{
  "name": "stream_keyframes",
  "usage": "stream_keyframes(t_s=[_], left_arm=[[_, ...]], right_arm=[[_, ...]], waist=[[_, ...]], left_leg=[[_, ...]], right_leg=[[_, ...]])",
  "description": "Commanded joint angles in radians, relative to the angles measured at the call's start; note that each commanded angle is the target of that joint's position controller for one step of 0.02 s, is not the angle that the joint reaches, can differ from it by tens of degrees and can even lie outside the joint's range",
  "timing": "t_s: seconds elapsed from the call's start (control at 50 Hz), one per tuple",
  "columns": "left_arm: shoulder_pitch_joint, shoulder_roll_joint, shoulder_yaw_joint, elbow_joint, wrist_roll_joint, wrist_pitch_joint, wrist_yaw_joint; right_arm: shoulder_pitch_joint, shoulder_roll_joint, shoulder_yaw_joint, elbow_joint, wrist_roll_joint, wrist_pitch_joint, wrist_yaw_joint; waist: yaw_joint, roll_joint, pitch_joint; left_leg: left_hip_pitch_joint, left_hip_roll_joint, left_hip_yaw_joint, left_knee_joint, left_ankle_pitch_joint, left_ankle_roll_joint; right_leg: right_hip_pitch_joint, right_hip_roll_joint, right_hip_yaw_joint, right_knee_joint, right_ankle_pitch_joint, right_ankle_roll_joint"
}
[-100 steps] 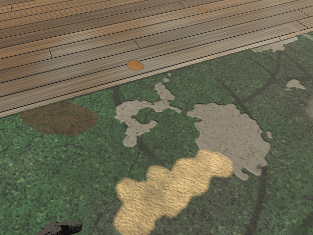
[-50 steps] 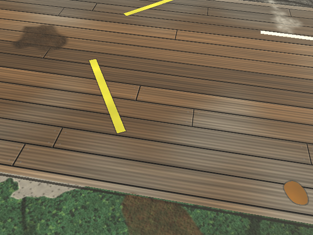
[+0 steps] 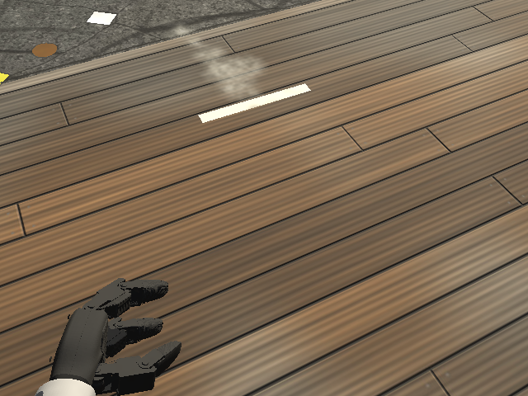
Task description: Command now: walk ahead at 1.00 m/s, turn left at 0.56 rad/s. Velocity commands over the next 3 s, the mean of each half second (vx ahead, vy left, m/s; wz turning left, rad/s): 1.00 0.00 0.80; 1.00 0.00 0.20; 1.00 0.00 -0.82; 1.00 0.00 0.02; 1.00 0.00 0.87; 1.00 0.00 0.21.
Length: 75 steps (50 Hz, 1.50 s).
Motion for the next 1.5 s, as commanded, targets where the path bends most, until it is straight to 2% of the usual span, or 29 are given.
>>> stream_keyframes(t_s=[0.02, 0.06, 0.1, 0.14, 0.28, 0.38, 0.4, 0.42, 0.44, 0.46, 0.5, 0.56, 0.66, 0.78, 0.84, 0.88, 0.9, 0.92, 0.96, 1.0, 1.08, 1.16, 1.26, 1.32, 1.34, 1.36, 1.38, 1.44, 1.5], left_arm=[[0.564, 0.254, 0.114, 0.079, 0.016, 0.012, 0.016], [0.458, 0.164, 0.089, 0.126, 0.006, 0.014, 0.022], [0.356, 0.083, 0.075, 0.154, 0.038, 0.009, 0.019], [0.265, 0.049, 0.074, 0.174, 0.016, 0.007, 0.017], [0.23, 0.207, 0.114, 0.202, 0.009, -0.005, 0.049], [0.24, 0.351, 0.147, 0.193, -0.014, 0.047, 0.04], [0.207, 0.33, 0.138, 0.183, -0.014, 0.045, 0.041], [0.231, 0.124, 0.078, 0.179, 0.009, 0.023, 0.035], [0.375, 0.042, 0.042, 0.08, -0.004, -0.026, 0.028], [0.258, 0.184, 0.058, 0.059, -0.021, -0.061, 0.026], [0.13, 0.184, 0.06, 0.054, -0.022, -0.068, 0.042], [0.19, 0.177, 0.071, 0.076, 0.012, -0.026, 0.041], [-0.03, 0.075, 0.041, 0.016, 0.035, -0.009, 0.03], [-0.175, 0.104, 0.056, -0.033, -0.018, -0.022, -0.004], [-0.021, 0.173, 0.089, -0.011, -0.038, -0.021, -0.013], [0.365, 0.242, 0.123, 0.082, -0.054, 0.006, 0.002], [0.611, 0.263, 0.116, 0.144, -0.039, 0.029, 0.011], [0.595, 0.292, 0.12, 0.171, -0.015, 0.009, -0.009], [0.506, 0.158, 0.1, 0.137, 0.017, 0.015, 0.008], [0.442, 0.17, 0.099, 0.144, 0.014, 0.003, -0.012], [0.429, 0.133, 0.08, 0.164, -0.027, 0.008, 0.002], [0.476, 0.157, 0.088, 0.191, -0.026, 0.023, 0.036], [0.557, 0.139, 0.092, 0.251, -0.05, 0.037, 0.043], [0.479, 0.186, 0.108, 0.229, -0.017, 0.06, 0.041], [0.433, 0.134, 0.089, 0.183, 0.025, 0.064, 0.039], [0.641, -0.013, 0.034, 0.155, -0.035, 0.056, 0.03], [0.587, 0.087, 0.039, 0.17, -0.069, 0.065, 0.048], [0.284, 0.143, 0.063, 0.11, -0.006, 0.065, 0.043], [0.296, 0.071, 0.056, 0.073, -0.046, 0.099, 0.023]], right_arm=[[-0.066, -0.098, -0.009, -0.149, 0.061, -0.047, -0.012], [-0.259, -0.121, -0.021, -0.192, 0.049, -0.032, -0.023], [-0.263, -0.079, -0.028, -0.198, 0.029, 0.002, -0.007], [-0.273, -0.033, -0.024, -0.213, 0.044, 0.047, 0.004], [-0.447, -0.093, -0.029, -0.277, 0.005, 0.055, 0.053], [-0.2, -0.266, -0.107, -0.245, 0.036, 0.072, 0.055], [0.033, -0.339, -0.149, -0.177, 0.032, 0.083, 0.042], [0.007, -0.369, -0.143, -0.135, 0.035, 0.088, 0.034], [-0.102, -0.407, -0.122, -0.216, 0.009, 0.054, 0.044], [-0.124, -0.309, -0.111, -0.261, 0.007, 0.03, 0.051], [-0.171, -0.263, -0.098, -0.25, -0.009, -0.011, 0.059], [-0.29, -0.218, -0.082, -0.277, -0.009, -0.023, 0.037], [-0.232, -0.147, -0.056, -0.223, 0.009, -0.006, -0.021], [-0.109, -0.158, -0.057, -0.116, 0.0, -0.009, -0.009], [-0.148, -0.219, -0.07, -0.101, -0.038, 0.005, -0.015], [-0.272, -0.25, -0.077, -0.129, -0.076, 0.02, -0.016], [-0.352, -0.206, -0.062, -0.171, -0.095, 0.012, -0.022], [-0.138, -0.069, -0.025, -0.188, -0.026, -0.015, 0.001], [-0.349, -0.194, -0.026, -0.23, 0.018, -0.069, 0.024], [-0.475, -0.155, -0.02, -0.266, -0.027, -0.092, 0.017], [-0.466, -0.132, -0.019, -0.282, -0.042, -0.075, 0.003], [-0.712, -0.071, 0.001, -0.376, -0.05, -0.084, 0.009], [-0.78, -0.132, -0.041, -0.425, 0.0, -0.088, 0.002], [-0.484, -0.225, -0.094, -0.394, 0.018, -0.093, -0.018], [-0.197, -0.274, -0.108, -0.353, 0.019, -0.075, -0.036], [-0.152, -0.335, -0.108, -0.3, -0.011, -0.073, -0.009], [-0.168, -0.226, -0.098, -0.312, -0.009, -0.063, -0.002], [-0.278, -0.152, -0.078, -0.261, -0.037, -0.035, -0.01], [-0.348, -0.085, -0.06, -0.211, -0.025, -0.043, 0.004]], waist=[[0.302, -0.26, -0.444], [0.265, -0.109, -0.124], [0.164, -0.121, -0.022], [0.105, -0.133, 0.055], [0.091, 0.023, 0.128], [-0.081, -0.116, -0.065], [-0.196, -0.067, -0.159], [-0.091, 0.25, -0.022], [0.11, 0.502, -0.244], [0.031, 0.267, -0.25], [0.086, -0.067, -0.062], [0.176, -0.034, 0.002], [0.086, 0.006, 0.097], [-0.027, 0.074, 0.132], [0.082, 0.137, 0.006], [0.304, 0.148, -0.176], [0.387, -0.029, -0.294], [0.197, -0.5, -0.377], [0.256, -0.154, -0.184], [0.178, 0.091, -0.045], [0.103, 0.03, 0.049], [0.19, -0.019, 0.125], [0.214, -0.08, 0.073], [0.021, -0.129, -0.153], [-0.09, -0.072, -0.36], [0.045, 0.445, -0.566], [0.005, 0.39, -0.472], [0.013, 0.015, -0.048], [0.107, 0.083, 0.02]], left_leg=[[-0.845, -0.018, -0.056, 0.759, 0.092, 0.05], [-0.921, 0.063, 0.015, 0.767, 0.216, 0.047], [-0.799, 0.118, 0.003, 0.706, 0.256, 0.048], [-0.786, 0.152, 0.0, 0.654, 0.2, 0.042], [-0.653, 0.106, 0.152, 0.236, 0.637, 0.07], [-0.22, -0.098, 0.325, 0.163, 0.373, 0.173], [0.13, -0.116, 0.259, 0.079, 0.41, 0.217], [0.174, -0.031, 0.006, 0.007, 0.396, 0.25], [0.381, 0.134, -0.635, -0.262, 0.072, 0.47], [0.355, 0.195, -0.808, -0.458, -0.162, 0.416], [0.056, 0.159, -0.708, -0.481, -0.093, 0.333], [-0.204, 0.055, -0.477, -0.454, 0.138, 0.334], [-0.346, -0.06, -0.163, -0.466, 0.443, 0.261], [-0.067, 0.06, -0.106, -0.503, 0.549, 0.207], [0.158, 0.115, -0.023, -0.315, 1.291, 0.165], [0.078, 0.101, 0.052, 0.113, 1.61, 0.131], [-0.218, 0.034, 0.073, 0.542, 1.118, 0.107], [-0.677, -0.186, 0.002, 0.854, 0.07, 0.006], [-0.797, -0.08, -0.071, 0.771, 0.189, 0.077], [-0.716, -0.044, -0.046, 0.58, 0.223, 0.087], [-0.674, -0.003, -0.01, 0.356, 0.217, 0.007], [-0.502, -0.059, 0.067, -0.02, 0.566, -0.043], [-0.297, -0.101, 0.021, -0.235, 0.677, -0.044], [0.025, -0.052, 0.014, -0.204, 0.519, 0.022], [0.362, 0.12, -0.13, -0.086, 0.324, 0.073], [0.689, 0.417, -0.729, -0.257, -0.025, 0.274], [0.61, 0.374, -0.812, -0.348, -0.309, 0.234], [0.143, 0.239, -0.337, -0.406, 0.206, 0.146], [-0.051, 0.212, -0.143, -0.47, 0.31, 0.145]], right_leg=[[1.075, -0.407, 0.859, -0.358, -0.652, -0.234], [0.781, -0.357, 0.526, -0.36, -0.354, -0.192], [0.525, -0.297, 0.313, -0.402, -0.166, -0.181], [0.404, -0.296, 0.15, -0.463, -0.069, -0.153], [0.381, -0.198, -0.247, -0.556, 0.118, -0.083], [0.576, -0.237, -0.275, -0.022, 1.119, -0.064], [0.389, -0.202, -0.253, 0.325, 1.021, -0.037], [0.09, -0.004, -0.199, 0.793, -0.236, 0.012], [-0.232, 0.128, 0.036, 1.041, -0.498, 0.009], [-0.289, 0.063, 0.144, 0.96, -0.353, -0.044], [-0.214, -0.001, 0.135, 0.771, -0.214, -0.067], [-0.057, -0.047, 0.163, 0.576, -0.161, -0.019], [0.015, -0.022, 0.022, 0.094, 0.205, 0.056], [-0.02, -0.006, -0.04, -0.186, 0.36, -0.023], [0.051, 0.076, -0.114, -0.132, 0.171, -0.094], [0.422, 0.085, -0.106, -0.093, 0.147, -0.143], [0.78, -0.017, 0.086, 0.02, 0.026, -0.174], [1.082, -0.246, 0.783, -0.238, -0.416, -0.406], [0.931, -0.223, 0.794, -0.395, -0.513, -0.319], [0.658, -0.137, 0.639, -0.42, -0.233, -0.305], [0.441, -0.055, 0.488, -0.456, -0.022, -0.317], [0.182, 0.031, 0.379, -0.489, 0.059, -0.252], [0.299, 0.011, 0.445, -0.395, 0.082, -0.174], [0.386, 0.023, 0.409, 0.017, 0.51, -0.108], [0.217, 0.054, 0.345, 0.35, 0.346, -0.09], [-0.13, 0.149, 0.247, 0.707, -0.424, -0.051], [-0.256, 0.035, 0.196, 0.81, -0.359, -0.057], [-0.263, -0.059, 0.097, 0.725, -0.191, -0.062], [-0.22, -0.143, 0.096, 0.687, -0.202, -0.065]])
